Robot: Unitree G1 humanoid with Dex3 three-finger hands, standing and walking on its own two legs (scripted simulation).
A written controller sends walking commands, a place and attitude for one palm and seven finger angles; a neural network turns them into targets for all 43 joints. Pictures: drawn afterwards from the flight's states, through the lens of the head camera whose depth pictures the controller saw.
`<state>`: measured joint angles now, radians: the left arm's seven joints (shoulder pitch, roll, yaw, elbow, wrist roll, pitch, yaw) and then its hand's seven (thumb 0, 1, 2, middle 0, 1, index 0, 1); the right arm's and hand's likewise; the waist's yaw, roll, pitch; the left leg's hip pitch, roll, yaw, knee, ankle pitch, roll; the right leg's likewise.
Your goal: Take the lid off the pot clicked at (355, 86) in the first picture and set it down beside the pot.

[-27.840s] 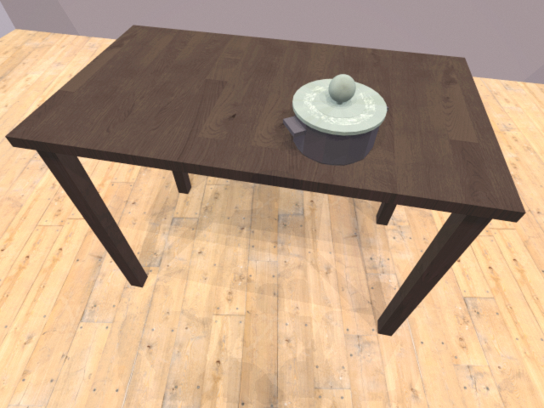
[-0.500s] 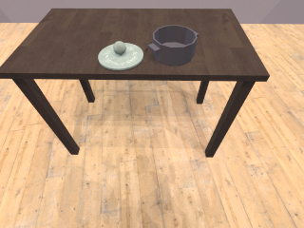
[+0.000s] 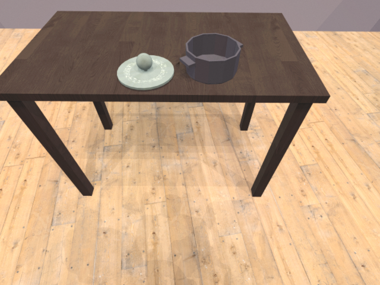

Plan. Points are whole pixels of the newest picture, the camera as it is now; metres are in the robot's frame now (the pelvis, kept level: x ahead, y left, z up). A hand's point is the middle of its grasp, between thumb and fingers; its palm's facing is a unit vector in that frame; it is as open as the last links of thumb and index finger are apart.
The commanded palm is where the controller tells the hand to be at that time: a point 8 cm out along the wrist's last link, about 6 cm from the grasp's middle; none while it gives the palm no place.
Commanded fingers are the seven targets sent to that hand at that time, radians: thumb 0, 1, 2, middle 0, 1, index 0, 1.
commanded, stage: let the arm hang, fingers relaxed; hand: left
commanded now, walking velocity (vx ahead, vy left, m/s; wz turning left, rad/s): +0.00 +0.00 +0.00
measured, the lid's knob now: (144, 61) +0.75 +0.18 +0.05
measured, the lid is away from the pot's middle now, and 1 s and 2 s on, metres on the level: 0.23 0.23 0.23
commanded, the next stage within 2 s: look to check the result in 0.78 s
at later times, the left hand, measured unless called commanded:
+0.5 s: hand out of the picture +0.01 +0.18 -0.18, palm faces +0.02 -0.98 -0.20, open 7.3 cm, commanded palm none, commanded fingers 0.00 0.90 0.90 -0.20 -0.30 -0.20 -0.30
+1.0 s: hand out of the picture +0.01 +0.19 -0.17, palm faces +0.02 -0.98 -0.21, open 7.3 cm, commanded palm none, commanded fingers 0.00 0.90 0.90 -0.20 -0.30 -0.20 -0.30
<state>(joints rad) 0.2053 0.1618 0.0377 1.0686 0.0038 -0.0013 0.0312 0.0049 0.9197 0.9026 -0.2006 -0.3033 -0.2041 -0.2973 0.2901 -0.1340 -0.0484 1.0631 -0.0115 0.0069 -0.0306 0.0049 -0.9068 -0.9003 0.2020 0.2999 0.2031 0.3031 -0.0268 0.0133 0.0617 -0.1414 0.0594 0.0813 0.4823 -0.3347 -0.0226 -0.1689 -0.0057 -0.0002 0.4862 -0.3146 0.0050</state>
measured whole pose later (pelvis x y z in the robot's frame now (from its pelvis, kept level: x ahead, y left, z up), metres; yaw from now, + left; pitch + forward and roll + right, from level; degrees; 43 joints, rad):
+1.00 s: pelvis -0.01 +0.01 +0.00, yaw -1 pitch +0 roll +0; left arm 0.24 0.15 0.04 1.11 0.01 -0.01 0.04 0.01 0.93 0.90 -0.20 -0.30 -0.20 -0.30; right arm 0.30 -0.11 -0.05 1.10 -0.01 0.00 -0.03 0.00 -0.91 -0.90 0.20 0.30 0.20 0.30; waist -0.02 0.01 0.06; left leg -0.13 0.05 0.10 0.45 -0.31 -0.01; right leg -0.17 -0.01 0.02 0.46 -0.28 0.02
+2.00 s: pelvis -0.02 +0.02 +0.00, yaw -1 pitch -1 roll +0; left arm 0.26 0.14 0.03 1.12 0.01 -0.01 0.04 0.01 0.93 0.90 -0.20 -0.30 -0.20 -0.30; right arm 0.30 -0.10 -0.05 1.11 -0.01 -0.01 -0.04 0.00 -0.91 -0.90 0.20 0.30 0.20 0.30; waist -0.02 0.00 0.06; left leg -0.14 0.04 0.11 0.45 -0.30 0.00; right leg -0.17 -0.02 0.03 0.45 -0.27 0.03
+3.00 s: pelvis -0.02 +0.00 +0.00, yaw -1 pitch +0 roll +0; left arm 0.27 0.13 0.04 1.13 0.01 -0.01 0.04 0.01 0.93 0.90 -0.20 -0.30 -0.20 -0.30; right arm 0.30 -0.11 -0.05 1.11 0.00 -0.01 -0.04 0.00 -0.91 -0.90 0.20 0.30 0.20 0.30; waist -0.02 0.01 0.06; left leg -0.14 0.05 0.10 0.44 -0.29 -0.01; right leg -0.18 -0.01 0.02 0.45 -0.27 0.01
